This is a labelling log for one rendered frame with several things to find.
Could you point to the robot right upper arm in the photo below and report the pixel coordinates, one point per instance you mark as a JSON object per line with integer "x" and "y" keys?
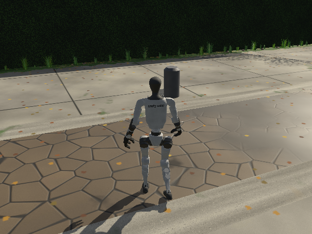
{"x": 173, "y": 110}

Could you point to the robot left forearm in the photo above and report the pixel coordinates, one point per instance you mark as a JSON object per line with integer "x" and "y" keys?
{"x": 130, "y": 130}

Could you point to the robot left shin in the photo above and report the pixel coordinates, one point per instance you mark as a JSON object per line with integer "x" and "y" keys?
{"x": 145, "y": 171}

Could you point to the robot left upper arm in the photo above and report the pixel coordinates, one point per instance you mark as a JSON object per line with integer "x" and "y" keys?
{"x": 137, "y": 111}

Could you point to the robot right forearm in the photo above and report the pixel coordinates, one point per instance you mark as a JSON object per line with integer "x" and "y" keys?
{"x": 177, "y": 125}

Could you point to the robot shin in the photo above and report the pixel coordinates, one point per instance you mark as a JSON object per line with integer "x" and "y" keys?
{"x": 145, "y": 171}
{"x": 166, "y": 177}

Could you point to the robot left hand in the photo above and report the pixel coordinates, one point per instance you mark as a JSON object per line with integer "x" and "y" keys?
{"x": 126, "y": 141}

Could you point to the robot right hand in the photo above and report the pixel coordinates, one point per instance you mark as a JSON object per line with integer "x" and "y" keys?
{"x": 179, "y": 132}

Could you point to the robot right shin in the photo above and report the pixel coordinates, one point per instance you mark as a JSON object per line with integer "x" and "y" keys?
{"x": 166, "y": 177}

